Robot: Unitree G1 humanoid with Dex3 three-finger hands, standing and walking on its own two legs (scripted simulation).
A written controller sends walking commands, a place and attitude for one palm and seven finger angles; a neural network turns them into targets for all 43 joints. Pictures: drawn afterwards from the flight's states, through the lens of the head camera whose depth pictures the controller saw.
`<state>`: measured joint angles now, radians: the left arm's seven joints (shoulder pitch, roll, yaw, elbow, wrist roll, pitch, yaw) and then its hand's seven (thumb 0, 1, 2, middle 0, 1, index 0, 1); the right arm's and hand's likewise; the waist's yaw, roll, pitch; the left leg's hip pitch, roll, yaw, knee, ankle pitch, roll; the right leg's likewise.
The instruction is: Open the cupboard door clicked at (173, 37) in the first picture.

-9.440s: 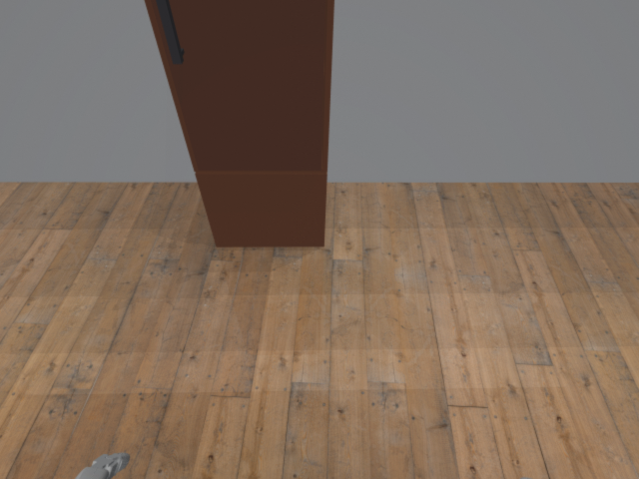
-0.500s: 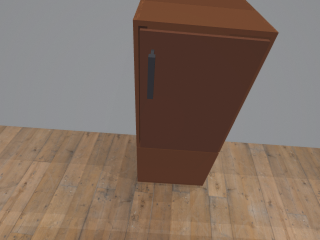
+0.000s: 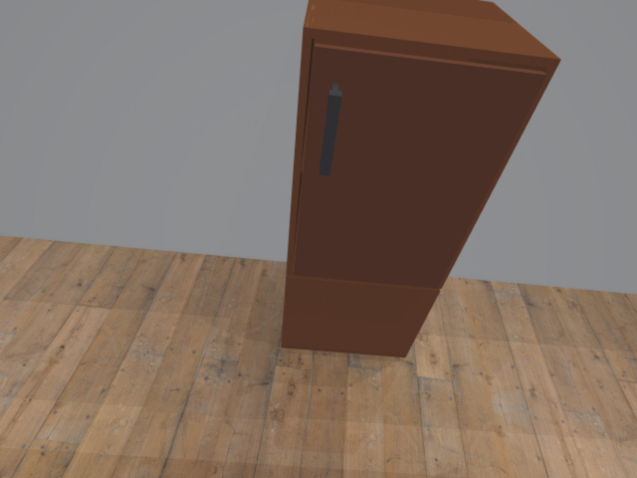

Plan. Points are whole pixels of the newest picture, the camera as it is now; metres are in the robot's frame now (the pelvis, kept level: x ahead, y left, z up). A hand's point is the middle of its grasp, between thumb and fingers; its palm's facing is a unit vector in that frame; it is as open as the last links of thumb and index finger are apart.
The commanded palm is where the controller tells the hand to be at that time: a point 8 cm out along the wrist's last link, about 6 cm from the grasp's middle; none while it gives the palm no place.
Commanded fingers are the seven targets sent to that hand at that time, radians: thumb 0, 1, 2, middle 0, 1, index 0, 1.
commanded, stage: come to a stop and stand still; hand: left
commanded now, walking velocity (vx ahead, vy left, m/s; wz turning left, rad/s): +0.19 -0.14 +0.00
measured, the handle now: (329, 130) +0.68 +0.03 +0.12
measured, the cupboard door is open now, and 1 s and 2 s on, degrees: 0 0 0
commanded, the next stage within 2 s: look again from close up in 0.56 s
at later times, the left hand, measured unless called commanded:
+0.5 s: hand out of the picture -0.06 +0.15 -0.17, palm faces +0.01 -0.99 -0.16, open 7.4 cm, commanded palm none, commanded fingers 0.00 0.90 0.90 -0.20 -0.30 -0.20 -0.30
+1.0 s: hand out of the picture -0.07 +0.15 -0.16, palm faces +0.01 -0.99 -0.16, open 7.4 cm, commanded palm none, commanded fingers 0.00 0.90 0.90 -0.20 -0.30 -0.20 -0.30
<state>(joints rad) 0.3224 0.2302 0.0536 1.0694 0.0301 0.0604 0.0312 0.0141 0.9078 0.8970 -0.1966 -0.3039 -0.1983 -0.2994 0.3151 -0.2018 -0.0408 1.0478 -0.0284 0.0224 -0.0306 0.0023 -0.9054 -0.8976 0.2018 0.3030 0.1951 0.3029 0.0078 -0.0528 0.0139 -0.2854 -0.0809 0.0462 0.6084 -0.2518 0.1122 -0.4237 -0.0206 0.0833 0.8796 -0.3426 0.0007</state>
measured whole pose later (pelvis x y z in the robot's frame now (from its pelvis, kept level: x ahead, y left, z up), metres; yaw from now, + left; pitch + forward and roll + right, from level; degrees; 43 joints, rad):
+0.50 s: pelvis -0.03 -0.01 +0.02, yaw -2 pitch -1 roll -2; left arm 0.40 0.12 0.02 1.08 0.01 0.03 0.05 0.01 0.91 0.90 -0.20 -0.30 -0.20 -0.30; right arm 0.42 -0.12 -0.04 1.12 -0.02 0.04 -0.02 0.00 -0.90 -0.90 0.20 0.30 0.20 0.30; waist -0.03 0.01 -0.04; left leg -0.33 0.00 0.04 0.61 -0.26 0.00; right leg -0.10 0.03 -0.05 0.37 -0.24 -0.01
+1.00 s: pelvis -0.03 +0.00 +0.02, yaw -2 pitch -1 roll +0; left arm 0.38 0.11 -0.01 1.12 0.02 -0.01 0.05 0.01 0.91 0.90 -0.19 -0.30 -0.20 -0.30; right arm 0.29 -0.13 -0.01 1.13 -0.01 -0.01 -0.04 0.02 -0.93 -0.90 0.20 0.30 0.20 0.30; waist 0.00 -0.01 0.01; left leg -0.20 -0.04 0.07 0.37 -0.15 0.06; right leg -0.12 -0.04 -0.03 0.40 -0.26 0.02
